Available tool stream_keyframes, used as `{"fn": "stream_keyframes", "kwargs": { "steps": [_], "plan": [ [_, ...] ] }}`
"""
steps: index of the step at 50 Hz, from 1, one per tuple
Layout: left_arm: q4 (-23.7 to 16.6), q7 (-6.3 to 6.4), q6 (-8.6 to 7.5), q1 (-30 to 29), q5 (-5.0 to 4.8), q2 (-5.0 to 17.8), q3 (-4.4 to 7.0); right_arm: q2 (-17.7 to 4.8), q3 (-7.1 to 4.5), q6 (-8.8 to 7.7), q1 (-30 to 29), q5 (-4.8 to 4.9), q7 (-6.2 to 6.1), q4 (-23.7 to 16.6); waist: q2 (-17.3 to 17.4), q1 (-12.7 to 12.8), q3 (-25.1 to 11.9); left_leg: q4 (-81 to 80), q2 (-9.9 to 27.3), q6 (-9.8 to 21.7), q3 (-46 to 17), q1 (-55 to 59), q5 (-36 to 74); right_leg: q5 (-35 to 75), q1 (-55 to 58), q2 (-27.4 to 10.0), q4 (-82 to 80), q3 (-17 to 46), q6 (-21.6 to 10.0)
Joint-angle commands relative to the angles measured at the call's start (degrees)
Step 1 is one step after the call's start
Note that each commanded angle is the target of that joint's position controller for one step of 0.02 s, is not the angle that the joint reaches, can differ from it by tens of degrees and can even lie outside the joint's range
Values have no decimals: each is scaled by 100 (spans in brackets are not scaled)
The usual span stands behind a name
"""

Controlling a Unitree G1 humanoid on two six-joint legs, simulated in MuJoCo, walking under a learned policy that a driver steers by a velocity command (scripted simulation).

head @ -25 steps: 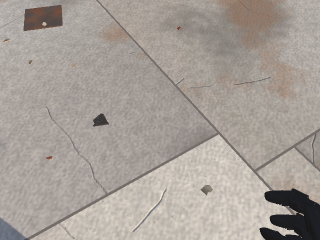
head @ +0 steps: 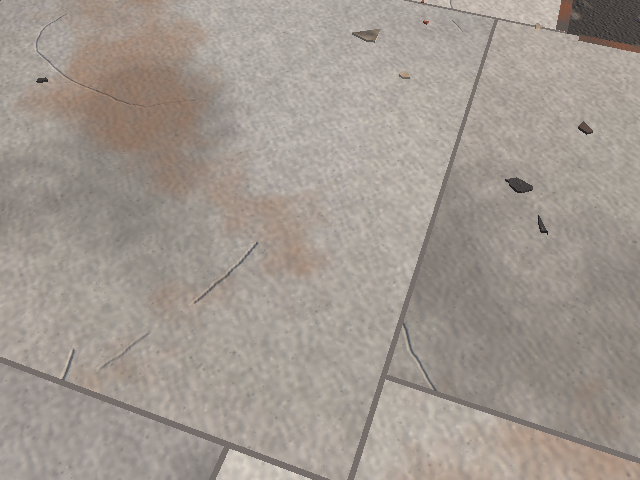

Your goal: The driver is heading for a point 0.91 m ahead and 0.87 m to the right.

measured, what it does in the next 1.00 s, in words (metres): walks ahead, turning right: left foot, then right foot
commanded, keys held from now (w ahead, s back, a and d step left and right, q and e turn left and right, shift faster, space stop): w+e+shift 0.70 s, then w+shift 0.30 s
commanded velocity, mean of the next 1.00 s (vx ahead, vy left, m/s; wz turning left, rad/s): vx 1.00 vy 0.00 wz -0.87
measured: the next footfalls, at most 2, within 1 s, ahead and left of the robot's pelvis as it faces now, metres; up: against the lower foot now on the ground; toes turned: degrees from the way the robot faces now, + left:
left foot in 0.32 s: +0.53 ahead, +0.16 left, +0.00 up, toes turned -21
right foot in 0.78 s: +0.77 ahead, -0.24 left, +0.00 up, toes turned -46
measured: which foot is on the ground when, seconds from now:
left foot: up 0.00-0.30, down 0.32-0.76, up 0.78-1.00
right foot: down 0.00-0.32, up 0.34-0.76, down 0.78-1.00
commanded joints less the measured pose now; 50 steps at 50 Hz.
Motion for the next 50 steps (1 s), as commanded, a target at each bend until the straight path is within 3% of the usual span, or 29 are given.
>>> {"fn": "stream_keyframes", "kwargs": {
  "steps": [1,3,4,6,9,13,14,15,16,17,18,19,20,21,25,29,32,34,36,37,38,39,40,41,42,43,44,46,50],
  "plan": [
    [202,244,-68,1456,-19,1200,488,-1051,-155,-345,-933,-16,1,-1260,664,474,-425,425,175,56,-830,-4100,-190,111,3542,-2135,-2939,4448,-1211],
    [157,301,-270,1045,-23,953,366,-985,-122,-96,-685,-244,0,-1112,727,-44,-59,-270,370,-82,-837,-3235,-449,863,2096,-1615,-2944,3581,-1001],
    [164,277,-345,1019,-53,845,313,-941,-119,24,-694,-272,17,-1123,662,-138,-10,-674,442,-165,-795,-2972,-612,857,1568,-1435,-3018,3359,-965],
    [176,227,-458,980,-74,894,324,-756,-47,89,-1361,-222,75,-1423,489,-69,233,-1784,473,-260,-577,-2567,-92,876,644,-1099,-3256,3024,-862],
    [220,147,-516,1061,-77,979,399,-503,77,52,-2110,-20,159,-1688,152,219,199,-3452,202,-183,-430,-1514,1910,1428,137,-739,-3280,2734,-444],
    [355,128,-482,1433,-140,1141,480,-868,-33,19,-2103,66,107,-1655,-91,403,-206,-4511,-189,36,-510,-797,2091,2804,1358,-979,-2522,3060,-26],
    [367,142,-464,1436,-111,1267,506,-1081,-125,1,-1669,60,53,-1523,-45,198,-533,-4572,-384,94,-497,-328,1567,3591,1677,-962,-1843,3068,109],
    [367,126,-459,1275,-91,1446,534,-1289,-236,-32,-772,55,-16,-1316,118,-379,-1040,-4672,-478,148,-397,673,1113,4009,1607,-811,-626,2871,272],
    [298,104,-520,1015,-72,1250,471,-1602,-379,-62,454,-14,-134,-1063,216,-1024,-1602,-4469,-34,255,-681,2108,431,3551,811,-562,1003,2621,421],
    [28,148,-589,959,-124,252,219,-2034,-494,-96,1333,-236,-226,-911,1632,-1092,-2210,-5065,1650,451,-2729,3367,-1849,-695,-614,-30,3073,2052,489],
    [-268,160,-558,1489,-272,220,96,-2198,-551,-65,498,-229,-155,-1017,2884,-283,-2552,-6433,2487,873,-5736,3199,-2730,-1170,-1620,-95,3936,1570,528],
    [-36,197,-424,1053,-80,601,129,-1492,-451,-20,-325,-175,-124,-1206,1508,-260,-1496,-6477,2140,928,-4999,2274,-3283,-473,-1897,-667,4085,1400,522],
    [-47,116,-354,745,18,690,155,-1133,-363,3,-551,-126,-96,-1165,797,-229,-947,-6322,1867,895,-3842,1590,-2393,-107,-1837,-927,3796,1220,569],
    [-57,22,-285,510,57,635,160,-981,-325,7,-536,-146,-70,-1021,392,-187,-604,-6339,1582,789,-2963,1090,-1345,-17,-1691,-1109,3591,1155,620],
    [-513,-222,-36,-7,65,121,-5,-670,-230,-211,-124,35,61,-406,675,97,-80,-6658,1374,630,-1192,431,709,249,-1926,-1491,3371,1078,700],
    [-927,-306,8,-652,27,181,-77,-806,-248,-368,-420,10,81,-283,603,376,274,-7073,1172,558,314,69,2224,1193,-1769,-1563,2171,751,708],
    [-1004,-404,-15,-1281,49,147,-136,-936,-276,-333,-38,9,30,-43,248,185,569,-7227,786,426,1197,398,3564,1444,-1197,-1208,744,-138,421],
    [-898,-380,-42,-1118,25,193,-110,-1226,-327,-274,175,17,-26,-20,495,341,251,-6579,866,351,1381,858,6507,1298,-415,-771,346,-528,221],
    [-586,-267,-71,-31,30,455,13,-1625,-421,-114,65,7,-94,-84,785,1008,-434,-5031,1142,387,1301,1086,8155,732,795,-428,211,-421,31],
    [-221,-187,-87,1145,39,666,143,-1729,-443,-41,-197,-1,-106,-192,876,1534,-933,-3752,1255,511,1138,704,8234,530,2056,-319,39,-156,-120],
    [220,-57,-99,2225,38,889,319,-1648,-433,6,-387,-28,-83,-277,617,1934,-1327,-1948,1049,508,1107,-296,6745,504,3661,-374,-583,336,-268],
    [276,86,-42,1739,-70,1314,487,-958,-302,5,-301,-91,24,-443,-909,1223,-1094,225,-50,375,1060,-1959,91,213,4384,-1259,-814,1739,-284],
    [-112,107,2,1379,97,1798,526,-862,-202,-75,167,107,41,-1096,-1338,668,-2298,1703,-431,233,-86,-3657,-827,-55,5707,-2633,-1841,4880,-1363],
    [-82,213,22,1696,84,1456,515,-1153,-211,-197,-560,81,41,-1111,-187,1027,-2077,1532,-188,265,-565,-4036,-139,-533,5288,-2560,-2596,5036,-1186],
    [118,270,-56,1504,48,1227,465,-1067,-169,-233,-583,133,35,-1052,160,715,-1075,990,83,298,-542,-4024,128,-368,4261,-2514,-2808,4500,-1002],
    [230,288,-184,1361,38,1000,396,-964,-126,-210,-711,47,27,-988,565,444,-563,405,328,296,-557,-3644,189,59,3266,-2274,-2861,3985,-796],
    [241,319,-300,1160,47,830,320,-862,-89,-123,-597,-51,46,-901,713,185,-380,66,443,288,-607,-3153,172,409,2513,-2036,-2902,3510,-651],
    [393,302,-481,1191,-36,493,179,-737,-57,77,-490,-146,133,-824,549,-60,-183,-597,607,177,-620,-2692,-21,831,1661,-1740,-3130,2959,-604],
    [650,173,-656,1597,-121,496,184,-471,68,89,-1852,-58,255,-1271,286,273,461,-2582,619,181,-214,-3001,1359,1864,1340,-1247,-3720,1970,-342]
  ]
}}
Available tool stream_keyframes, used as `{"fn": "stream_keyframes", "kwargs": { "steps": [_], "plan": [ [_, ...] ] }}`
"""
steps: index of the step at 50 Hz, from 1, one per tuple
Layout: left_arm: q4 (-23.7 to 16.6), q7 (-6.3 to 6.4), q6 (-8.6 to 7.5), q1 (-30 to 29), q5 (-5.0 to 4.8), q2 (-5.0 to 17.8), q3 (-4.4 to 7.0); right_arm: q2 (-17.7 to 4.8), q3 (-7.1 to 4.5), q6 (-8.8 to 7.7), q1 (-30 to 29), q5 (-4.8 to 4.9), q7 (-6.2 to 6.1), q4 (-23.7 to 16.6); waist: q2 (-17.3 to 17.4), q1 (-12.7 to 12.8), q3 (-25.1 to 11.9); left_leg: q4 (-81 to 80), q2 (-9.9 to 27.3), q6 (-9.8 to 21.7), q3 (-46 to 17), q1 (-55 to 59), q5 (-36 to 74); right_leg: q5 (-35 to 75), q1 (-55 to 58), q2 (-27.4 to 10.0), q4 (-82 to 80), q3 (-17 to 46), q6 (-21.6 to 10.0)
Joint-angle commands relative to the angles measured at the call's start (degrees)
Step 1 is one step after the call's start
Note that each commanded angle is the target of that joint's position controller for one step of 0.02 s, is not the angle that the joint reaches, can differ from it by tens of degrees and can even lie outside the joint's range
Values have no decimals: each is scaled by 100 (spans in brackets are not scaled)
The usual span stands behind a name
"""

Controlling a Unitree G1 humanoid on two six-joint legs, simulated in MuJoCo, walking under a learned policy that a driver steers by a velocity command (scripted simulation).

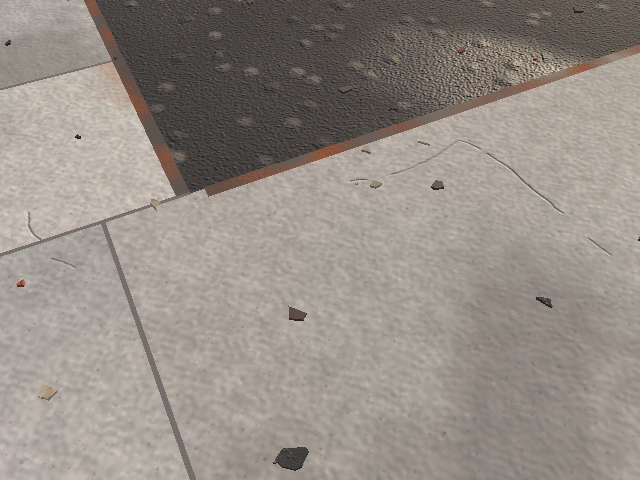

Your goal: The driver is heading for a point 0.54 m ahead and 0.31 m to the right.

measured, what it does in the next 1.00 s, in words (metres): walks ahead, turning right: left foot, then right foot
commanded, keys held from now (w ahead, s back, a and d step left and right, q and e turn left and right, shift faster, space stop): w+shift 0.20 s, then w+e+shift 0.56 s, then e+shift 0.24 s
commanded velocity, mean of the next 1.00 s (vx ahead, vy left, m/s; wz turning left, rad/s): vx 0.91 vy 0.00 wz -0.64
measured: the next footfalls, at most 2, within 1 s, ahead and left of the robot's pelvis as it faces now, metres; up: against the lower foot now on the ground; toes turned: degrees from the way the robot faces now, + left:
left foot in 0.22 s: +0.43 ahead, +0.14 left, +0.00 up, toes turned +1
right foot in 0.68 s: +0.83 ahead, -0.10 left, +0.00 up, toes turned -23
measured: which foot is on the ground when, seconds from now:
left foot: up 0.00-0.20, down 0.22-0.68, up 0.70-1.00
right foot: down 0.00-0.20, up 0.22-0.66, down 0.68-1.00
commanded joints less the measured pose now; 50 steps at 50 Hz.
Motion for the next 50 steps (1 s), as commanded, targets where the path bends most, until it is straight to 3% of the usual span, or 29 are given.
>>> {"fn": "stream_keyframes", "kwargs": {
  "steps": [1,4,7,9,10,11,12,13,14,15,16,18,20,23,27,29,31,33,34,35,36,38,40,42,44,45,47,48,50],
  "plan": [
    [-342,-66,-273,-216,-81,635,152,-397,-58,-36,-602,56,87,-446,73,-47,609,-1454,-96,67,366,325,1350,2238,-1006,-1315,-1511,1042,-436],
    [-127,-81,-365,151,-167,727,148,-369,-48,-91,-1018,176,137,-496,-10,188,491,-2519,-483,346,645,1053,2684,3430,-532,-1509,-1890,880,-149],
    [53,-9,-339,262,-66,1004,175,-636,-144,-103,-1001,134,62,-474,-239,89,136,-2952,-985,606,817,1360,2116,5878,736,-1719,-1200,647,79],
    [153,80,-233,232,110,1244,215,-982,-305,-104,25,130,-56,-212,-608,-503,-560,-2886,-1341,770,709,2374,1108,7461,1182,-1946,340,653,213],
    [130,121,-148,-72,186,1341,241,-1150,-408,-88,1216,140,-148,151,-621,-1163,-1047,-3031,-1302,863,645,3501,748,7228,829,-1913,1752,529,225],
    [46,128,-147,-272,227,1066,168,-1457,-538,-68,2360,53,-277,413,-422,-1646,-1551,-2692,-550,1019,-108,5046,-246,5742,-406,-1654,3635,505,209],
    [-210,22,-191,623,-126,54,-69,-1998,-708,-109,2348,-181,-259,438,1650,-855,-2314,-3302,1416,1962,-3491,6708,-1851,-73,-2843,-556,6446,331,515],
    [-194,65,-255,36,-43,588,-30,-1430,-632,-90,2000,-32,-130,361,796,-1060,-2321,-4338,1304,1788,-4656,6354,-2321,-599,-3417,-602,6725,771,302],
    [-312,79,-229,-495,-103,654,2,-1119,-574,-140,1374,-25,-111,374,333,-784,-1114,-4502,1203,1591,-3452,5338,-2115,40,-3709,-1064,6447,760,296],
    [-325,35,-193,-719,-47,627,-39,-809,-518,-181,1130,-25,-85,439,-288,-653,-631,-4679,1037,1458,-2774,4498,-1439,270,-3523,-1288,6113,635,290],
    [-333,-33,-109,-863,-4,487,-46,-658,-466,-217,1083,-45,-100,559,-373,-490,-209,-4849,760,1237,-2050,3858,-925,260,-3381,-1439,5920,622,278],
    [-361,-164,102,-702,63,215,-101,-418,-375,-310,1185,12,-88,808,-11,-173,40,-5184,626,1041,-1241,3116,-635,198,-3142,-1635,5751,586,363],
    [-572,-259,238,-1105,74,67,-140,-494,-393,-433,1198,144,-44,965,106,-30,394,-5534,553,833,-467,2869,-197,367,-3572,-1826,5464,474,437],
    [-947,-357,241,-1941,48,-9,-202,-472,-372,-546,1164,136,-7,1054,279,-35,690,-5741,101,601,879,2638,1419,1381,-3716,-1815,4406,60,446],
    [-1225,-506,157,-2789,50,-48,-247,-717,-385,-587,1505,216,-122,1199,93,-178,792,-5970,45,395,1695,3227,3575,2278,-3108,-1496,2408,-821,185],
    [-1118,-492,146,-2608,33,113,-186,-963,-420,-507,1644,220,-226,1190,290,-38,429,-5344,122,255,1839,4101,6111,2180,-2724,-1031,2111,-1196,22],
    [-860,-399,138,-1668,-14,428,-65,-1339,-523,-297,1464,158,-349,1079,653,550,-250,-3889,304,216,1821,4589,7792,1512,-1792,-639,2069,-1221,-118],
    [-177,-245,145,628,-24,925,239,-1507,-601,-82,869,64,-374,832,623,1563,-1266,-846,403,367,1592,3810,7321,869,606,-474,1723,-728,-415],
    [-63,-91,213,639,-46,1136,408,-1225,-574,-77,840,20,-278,855,-56,1314,-987,1125,-266,280,1490,2498,2863,275,1364,-790,1519,20,-576],
    [-282,-48,319,-86,102,1726,522,-444,-382,-164,1176,43,-182,309,-1556,267,-1036,3268,-1181,-81,1073,11,-1561,1027,2473,-2045,1294,2714,-1424],
    [-453,-35,351,99,123,1813,587,-614,-300,-324,799,171,-188,-112,-931,528,-1850,3537,-1136,-3,-127,-926,-1352,-75,3067,-2514,79,4412,-1957],
    [-262,40,259,-131,46,1230,501,-793,-261,-479,277,120,-187,-106,358,173,-399,2202,-570,70,-313,-906,-670,-65,1416,-2317,-704,3897,-1359],
    [-343,113,99,-586,-35,960,372,-790,-234,-286,339,-50,-186,-76,544,-368,166,1537,-351,-172,-267,-100,-768,2575,-68,-1883,-551,2834,-1134],
    [-396,62,-5,-692,-128,911,306,-756,-219,-77,272,-78,-153,-161,596,-539,236,529,-248,-380,-35,619,-917,4323,-1050,-1496,-516,2029,-899],
    [-383,24,-24,-614,-86,1065,366,-543,-138,-38,-158,-28,-124,-404,315,-425,139,-430,-540,-359,305,968,-131,5600,-1362,-967,-216,1552,-616],
    [-579,102,-45,-651,-486,422,262,-290,-153,-377,-1319,251,-188,-833,704,-95,107,-1282,-954,-419,10,1029,164,4377,-1674,-890,-196,1957,-436],
    [-467,223,137,-521,-434,878,397,-203,-149,-570,-1472,266,-199,-951,205,43,-266,-3093,-1571,-356,200,1718,1407,3644,-1531,-548,81,1893,77],
    [-385,268,223,-257,-347,911,425,-328,-232,-616,-1412,309,-194,-939,-78,163,-485,-3418,-1796,-332,250,2285,2129,3312,-1505,-502,270,2017,342],
    [-368,286,262,-214,-312,686,390,-654,-429,-604,-1153,390,-250,-1016,-545,-37,-689,-3695,-1852,-242,-10,3169,2729,3044,-1560,-368,1080,2210,756]
  ]
}}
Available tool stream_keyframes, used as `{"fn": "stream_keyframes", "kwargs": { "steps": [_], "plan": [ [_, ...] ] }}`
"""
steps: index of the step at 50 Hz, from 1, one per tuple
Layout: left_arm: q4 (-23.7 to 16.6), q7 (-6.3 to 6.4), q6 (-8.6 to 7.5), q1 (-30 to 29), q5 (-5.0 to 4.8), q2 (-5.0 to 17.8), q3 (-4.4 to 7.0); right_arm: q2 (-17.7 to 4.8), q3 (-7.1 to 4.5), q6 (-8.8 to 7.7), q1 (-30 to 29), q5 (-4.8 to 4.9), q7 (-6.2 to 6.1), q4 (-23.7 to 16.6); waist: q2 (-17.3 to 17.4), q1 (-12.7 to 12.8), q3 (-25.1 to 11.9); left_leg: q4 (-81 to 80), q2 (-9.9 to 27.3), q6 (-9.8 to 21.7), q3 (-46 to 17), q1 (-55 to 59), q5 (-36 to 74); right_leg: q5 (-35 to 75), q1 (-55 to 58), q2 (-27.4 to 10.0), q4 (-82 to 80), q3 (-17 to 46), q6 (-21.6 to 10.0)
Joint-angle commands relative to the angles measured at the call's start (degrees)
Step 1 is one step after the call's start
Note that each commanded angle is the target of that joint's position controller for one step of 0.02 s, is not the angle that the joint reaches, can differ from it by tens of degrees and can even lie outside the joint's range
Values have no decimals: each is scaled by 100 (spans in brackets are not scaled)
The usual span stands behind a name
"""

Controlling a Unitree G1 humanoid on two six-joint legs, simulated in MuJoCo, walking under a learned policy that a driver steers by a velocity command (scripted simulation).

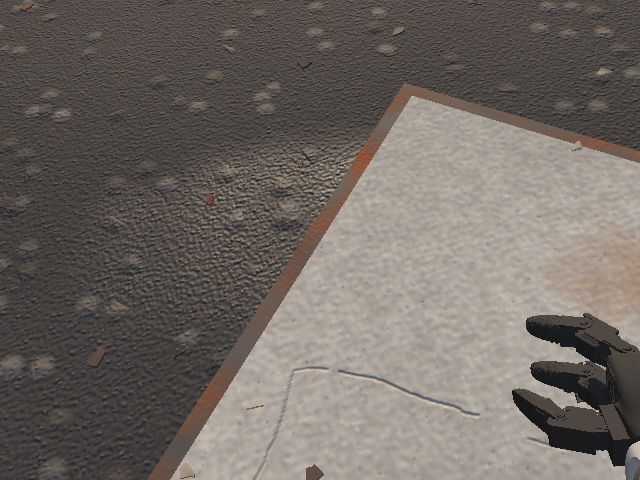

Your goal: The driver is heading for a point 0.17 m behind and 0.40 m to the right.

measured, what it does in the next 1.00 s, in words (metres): walks ahead, turning right: left foot, then right foot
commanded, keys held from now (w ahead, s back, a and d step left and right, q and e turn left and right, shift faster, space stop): e+shift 0.52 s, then w+e+shift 0.38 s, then w+shift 0.10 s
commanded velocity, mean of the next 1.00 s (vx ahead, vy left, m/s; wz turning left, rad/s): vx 0.37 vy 0.00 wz -0.97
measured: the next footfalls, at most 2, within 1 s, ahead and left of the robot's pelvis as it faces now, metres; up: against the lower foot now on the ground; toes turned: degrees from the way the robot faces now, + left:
left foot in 0.06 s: +0.29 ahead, +0.14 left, +0.00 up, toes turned -12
right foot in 0.48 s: +0.19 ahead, -0.12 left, +0.00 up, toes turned -30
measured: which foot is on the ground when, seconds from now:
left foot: up 0.00-0.04, down 0.06-0.48, up 0.50-0.84, down 0.86-1.00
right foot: down 0.00-0.04, up 0.06-0.46, down 0.48-0.86, up 0.88-1.00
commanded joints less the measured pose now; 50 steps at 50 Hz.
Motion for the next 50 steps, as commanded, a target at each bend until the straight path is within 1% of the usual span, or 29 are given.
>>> {"fn": "stream_keyframes", "kwargs": {
  "steps": [1,2,3,4,5,6,7,9,10,12,15,22,23,24,25,26,28,29,32,36,37,40,42,43,44,45,46,47,50],
  "plan": [
    [-467,81,-5,-472,-37,790,230,-727,-402,-84,846,73,-116,-307,-870,-969,-1283,-803,-711,123,640,3767,1612,3759,-1717,-201,1159,645,857],
    [-631,67,7,-735,18,726,204,-819,-463,-21,1912,-9,-176,-87,-916,-1536,-1979,-729,-39,407,205,5049,2332,2588,-2009,-9,2659,345,1102],
    [-894,60,77,-555,300,14,-11,-971,-416,80,2729,-134,-207,78,73,-1533,-2867,394,1654,870,-1119,6392,5039,-2099,-2852,300,4536,-179,1177],
    [-1006,-43,76,661,261,318,-9,-899,-329,133,2774,-397,-139,-8,1157,-955,-3908,595,3041,1753,-2859,6676,6609,-2550,-2913,38,6121,239,1300],
    [-1075,-151,166,871,29,764,46,-1093,-452,180,1970,-226,-92,-34,1542,-610,-3899,133,3459,2512,-3693,6448,3652,-1603,-3550,-578,7077,77,1432],
    [-1080,-150,283,163,30,1026,106,-639,-404,263,1413,-188,-161,-299,648,-805,-3126,-268,2770,2393,-2826,5543,1770,-1021,-3776,-988,6856,-388,1511],
    [-1189,-97,388,-399,40,1112,182,-371,-284,363,1093,-155,-226,-311,-1,-715,-2262,-602,2279,2087,-2094,4479,608,-525,-3867,-1129,6692,-694,1533],
    [-1396,-17,507,-757,53,922,193,-426,-266,445,844,-109,-230,-124,-305,-476,-1022,-1029,1642,1761,-873,2711,636,-425,-3456,-1390,5721,-856,1466],
    [-1484,0,497,-813,34,641,130,-483,-312,417,836,-115,-194,13,-125,-431,-791,-1174,1423,1633,-324,2262,947,-377,-3232,-1482,5004,-1005,1420],
    [-1624,22,402,-1047,62,333,41,-766,-457,383,974,-133,-142,262,229,-543,-942,-1326,1466,1762,122,2352,1844,-48,-3091,-1592,4031,-1219,1409],
    [-1609,-81,406,-1135,67,508,69,-936,-548,457,779,-85,-141,352,344,-501,-1454,-1358,1768,1788,452,2623,1475,762,-2580,-1786,3100,-1232,1253],
    [-1760,-311,625,-1685,113,904,313,-1154,-675,566,760,120,-46,562,454,-542,-997,-943,1822,1152,1345,2521,-936,1081,-1408,-1479,922,-1889,714],
    [-1694,-275,619,-1521,128,961,379,-1024,-653,590,935,135,-32,645,243,-510,-1008,-457,1671,915,1526,2363,-1270,1248,-997,-1329,532,-1879,554],
    [-1588,-193,593,-1045,140,1340,533,-816,-611,626,1264,79,7,765,-614,-407,-969,755,1227,492,1907,1635,-1970,2277,-167,-1647,-188,-1020,179],
    [-1735,-81,540,-990,196,2184,684,-655,-529,652,1184,-145,11,368,-2338,-662,-941,2721,233,-91,2017,-345,-3956,3270,577,-3016,-571,1600,-949],
    [-1849,-124,364,-1016,367,1943,619,-798,-563,601,561,-139,-40,223,-1553,-224,-1407,3708,23,-36,697,-667,-3959,3109,332,-3138,-771,1967,-1385],
    [-1755,-153,148,-1146,96,1517,499,-977,-640,482,729,64,9,324,-789,-497,-1296,3318,284,328,305,-755,-2760,-679,147,-2625,-1168,1550,-768],
    [-1776,-150,136,-1301,6,1377,429,-1077,-693,430,729,23,2,369,-816,-554,-1159,3018,274,328,344,-645,-2516,-1362,-76,-2569,-1320,1562,-627],
    [-1837,-69,91,-1432,123,1252,342,-973,-702,277,683,47,101,403,-1053,-663,-987,2393,24,244,462,24,-1889,-1318,-622,-2155,-1470,1276,-501],
    [-1767,-11,54,-1163,77,1256,350,-657,-600,137,402,109,194,346,-1136,-542,-782,1128,-284,116,475,694,-1791,-850,-943,-1830,-1281,1146,-484],
    [-1622,-257,140,-1027,566,1502,389,-560,-447,524,890,-339,265,568,-1723,-480,-836,1346,-186,-4,839,906,-1955,-1071,-1079,-1444,-1263,918,-404],
    [-1789,-524,181,-1311,429,1252,321,-680,-423,709,772,-102,190,356,-1344,-564,-530,637,-224,-89,773,1813,-2127,-976,-1968,-1354,-1079,1294,-359],
    [-1970,-483,148,-1892,395,1176,286,-819,-471,622,1795,-8,88,623,-821,-1227,-597,-60,-108,88,665,3457,-1640,-1206,-3018,-1272,-432,1426,-141],
    [-2044,-427,85,-2057,411,875,198,-1107,-558,548,2617,-73,5,836,-159,-1613,-716,-366,252,166,495,4580,-2030,-1505,-3878,-870,552,982,100],
    [-2151,-354,-20,-2088,427,202,8,-1567,-616,467,3290,-277,-64,917,1282,-1781,-961,-1074,1713,229,-1062,4965,-3839,-1433,-4297,-183,2780,-84,288],
    [-2378,-344,-56,-1886,286,215,-62,-2000,-696,440,2658,-403,-59,692,1496,-1248,-708,-2239,2634,541,-3597,4511,-5536,-592,-5333,-302,3664,-323,368],
    [-2220,-340,-26,-1954,413,570,-13,-1600,-642,440,2149,-331,-15,570,633,-1024,-327,-2174,2614,724,-3467,4048,-5486,99,-5342,-834,4201,-394,418],
    [-2073,-429,-19,-1911,512,738,39,-1243,-536,427,2048,-251,24,581,267,-896,-247,-1938,2214,744,-2553,3809,-4881,461,-5192,-907,4275,-462,470],
    [-1804,-666,6,-1734,562,659,10,-868,-391,283,2482,-211,45,894,453,-903,-284,-1984,1381,761,-789,3519,-3423,1141,-4651,-993,4248,-560,624]
  ]
}}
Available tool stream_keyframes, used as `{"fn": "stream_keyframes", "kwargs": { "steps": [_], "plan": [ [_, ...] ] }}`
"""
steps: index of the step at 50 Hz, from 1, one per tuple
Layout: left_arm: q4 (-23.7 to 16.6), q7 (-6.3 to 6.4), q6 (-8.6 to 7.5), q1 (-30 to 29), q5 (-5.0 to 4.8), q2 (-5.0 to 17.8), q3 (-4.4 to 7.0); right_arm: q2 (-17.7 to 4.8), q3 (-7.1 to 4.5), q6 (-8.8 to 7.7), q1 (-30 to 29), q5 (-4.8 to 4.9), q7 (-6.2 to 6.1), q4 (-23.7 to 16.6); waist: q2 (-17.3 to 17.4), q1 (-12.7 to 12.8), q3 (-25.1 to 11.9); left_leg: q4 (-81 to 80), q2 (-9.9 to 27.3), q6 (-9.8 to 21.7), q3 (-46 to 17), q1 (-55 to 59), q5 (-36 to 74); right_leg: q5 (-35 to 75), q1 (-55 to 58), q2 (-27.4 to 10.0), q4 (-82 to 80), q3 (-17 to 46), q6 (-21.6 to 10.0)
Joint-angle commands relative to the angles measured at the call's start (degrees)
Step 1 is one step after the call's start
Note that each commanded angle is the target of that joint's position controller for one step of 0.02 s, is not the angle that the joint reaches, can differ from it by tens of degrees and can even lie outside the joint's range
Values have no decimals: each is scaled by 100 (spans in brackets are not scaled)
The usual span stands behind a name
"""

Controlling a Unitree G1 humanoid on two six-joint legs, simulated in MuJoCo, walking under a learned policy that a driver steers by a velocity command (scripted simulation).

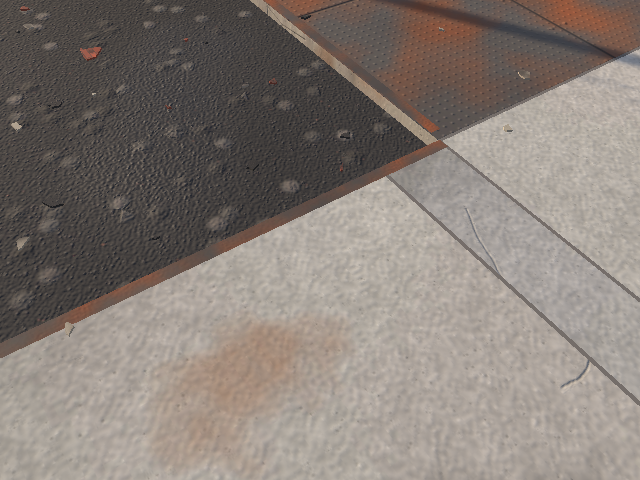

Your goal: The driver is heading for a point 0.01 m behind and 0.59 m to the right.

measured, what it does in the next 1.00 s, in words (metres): walks ahead, turning right: right foot, then left foot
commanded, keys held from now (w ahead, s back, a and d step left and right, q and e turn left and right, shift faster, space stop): w+shift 0.24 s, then shift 0.16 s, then e+shift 0.60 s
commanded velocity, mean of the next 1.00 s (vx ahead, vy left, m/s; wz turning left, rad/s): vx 0.44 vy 0.00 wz -0.54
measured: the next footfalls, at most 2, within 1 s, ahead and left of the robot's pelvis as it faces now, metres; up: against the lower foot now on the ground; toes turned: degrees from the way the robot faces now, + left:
right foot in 0.30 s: +0.36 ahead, -0.13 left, +0.00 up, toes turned -9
left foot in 0.72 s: +0.70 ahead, -0.07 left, +0.00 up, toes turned -25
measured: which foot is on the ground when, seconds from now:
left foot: down 0.00-0.28, up 0.30-0.70, down 0.72-1.00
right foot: up 0.00-0.28, down 0.30-0.72, up 0.74-1.00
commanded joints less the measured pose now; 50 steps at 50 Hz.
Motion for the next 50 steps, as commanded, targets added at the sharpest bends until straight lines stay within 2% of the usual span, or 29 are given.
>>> {"fn": "stream_keyframes", "kwargs": {
  "steps": [1,5,9,11,12,13,14,15,16,17,18,19,20,22,25,29,31,34,35,36,37,38,39,40,41,43,45,48,50],
  "plan": [
    [-410,-145,-98,-377,37,300,13,-628,-136,-238,313,17,30,-109,940,-62,542,-1859,1271,373,-1687,966,-1071,641,-1741,-301,348,247,67],
    [-574,-172,-134,-1243,22,257,-78,-536,-104,-347,970,36,82,236,783,-279,915,-2125,1274,567,-873,1268,185,877,-2092,-239,-469,26,51],
    [-818,-315,-201,-2086,25,36,-268,-639,-76,-310,1363,65,38,583,916,-422,1096,-2530,1334,613,-66,1156,2200,819,-965,-367,-2141,-1090,-155],
    [-730,-257,-208,-1897,41,-40,-323,-801,-73,-263,1419,111,2,789,1011,-185,935,-2095,1337,593,348,1336,4734,462,23,-148,-2708,-1526,-441],
    [-608,-173,-202,-1519,52,37,-284,-972,-86,-250,1461,127,-36,875,1198,85,585,-1465,1461,593,442,1490,6689,190,690,111,-2687,-1685,-566],
    [-339,-74,-219,-595,60,193,-208,-1153,-103,-211,1403,123,-77,928,1336,602,78,-294,1539,557,511,1463,7923,-30,1674,304,-2759,-1640,-696],
    [64,31,-272,671,73,366,-113,-1237,-103,-174,1179,197,-106,905,1271,1305,-521,1222,1389,424,623,936,7611,600,3190,190,-3493,-1326,-828],
    [360,146,-294,1477,194,775,18,-863,-14,-188,1145,208,-93,704,893,1493,-1231,3100,1104,349,507,-347,4761,177,4858,-843,-3555,-167,-911],
    [320,256,-294,1288,184,1295,109,47,173,-188,1702,292,44,346,-700,719,-2084,5388,83,101,142,-2429,-1480,1507,6389,-2997,-3608,2895,-1525],
    [354,321,-289,1637,-58,1182,153,-805,-53,-186,897,257,-46,253,247,1210,-2237,5797,-23,206,-726,-2592,-1021,3634,5930,-2872,-3863,3110,-1535],
    [328,269,-391,1045,-488,791,39,-765,-37,-429,418,512,-124,11,-99,930,-1341,5464,210,107,-994,-3041,-913,4268,5311,-2456,-4084,2086,-1572],
    [364,237,-444,629,-498,653,12,-656,-4,-486,277,523,-156,-16,122,608,-674,5024,463,10,-755,-3012,-572,4420,4452,-2168,-4283,1387,-1448],
    [327,231,-465,291,-426,470,-20,-621,-34,-464,247,443,-163,86,225,352,-313,4707,609,-63,-644,-2830,-348,4435,3773,-1908,-4479,939,-1273],
    [359,230,-495,109,-322,224,-72,-452,-50,-370,390,314,-125,63,55,-25,2,4304,682,-143,-547,-2433,49,4851,2932,-1562,-4894,637,-1158],
    [448,321,-498,36,-376,424,12,-232,-21,-281,-139,167,-96,-289,-40,-168,312,3180,369,-354,-301,-2192,483,5480,1942,-1137,-5091,141,-1116],
    [655,523,-244,570,-496,630,155,-35,62,-308,-1362,122,-43,-690,-99,248,103,722,-431,-403,-46,-1152,2282,4665,1453,-539,-4609,-45,-456],
    [736,599,-121,821,-542,750,221,-217,10,-266,-1770,189,29,-884,-219,327,6,176,-587,-359,-281,-874,2569,3949,1669,-655,-4365,465,-227],
    [508,675,-48,419,-471,676,261,-677,-139,-248,-1414,157,17,-869,-385,-58,-253,-232,-373,-130,-662,-471,2435,3664,2186,-664,-3416,1112,-63],
    [365,648,-36,175,-459,602,243,-744,-167,-279,-838,76,-28,-753,-338,-393,-643,-626,-138,59,-682,322,3161,3513,2150,-415,-2566,1019,98],
    [187,591,-36,378,-300,165,109,-988,-179,-269,-290,-42,-106,-724,460,-410,-1575,44,1083,576,-1570,2066,5675,772,1316,45,-852,680,342],
    [291,503,-54,1791,-327,-4,27,-821,-68,-207,-340,-216,-97,-836,1659,156,-2637,384,2917,1802,-3450,3534,7581,-3082,150,626,787,760,531],
    [471,422,8,2216,-345,786,156,-769,-140,-72,-681,25,-97,-954,1286,223,-3022,283,3148,2167,-3741,3258,6282,-2629,95,0,1711,688,719],
    [357,420,103,1541,-480,1002,248,-559,-120,5,-1137,106,-150,-1052,1007,173,-2301,-159,2727,2038,-3324,2556,3989,-1855,-401,-335,1919,303,847],
    [288,503,238,1002,-501,1040,288,-259,-26,100,-1373,100,-214,-1077,529,127,-1427,-509,2176,1675,-2608,1593,2568,-1339,-547,-574,1678,4,924],
    [198,584,373,798,-530,984,314,-163,34,159,-1624,76,-245,-1064,590,228,-723,-791,1803,1440,-2071,657,2014,-1134,-438,-664,1490,-97,975],
    [92,632,484,904,-481,578,259,-345,-43,160,-1839,19,-236,-968,857,446,-121,-1176,1384,1207,-1093,-501,1939,-941,147,-739,806,-395,942],
    [-37,640,434,755,-434,308,200,-466,-135,111,-1742,9,-227,-846,959,371,-194,-1281,1437,1308,-664,-393,2392,-759,222,-867,168,-560,912],
    [-158,546,386,473,-400,289,178,-617,-234,132,-1731,61,-248,-733,871,290,-544,-1290,1759,1415,-425,-36,2410,-269,468,-1126,-635,-586,802],
    [-192,459,403,369,-407,348,200,-727,-283,179,-1844,102,-238,-692,958,313,-511,-1330,1801,1301,-116,-164,1943,-12,842,-1130,-1146,-742,680]
  ]
}}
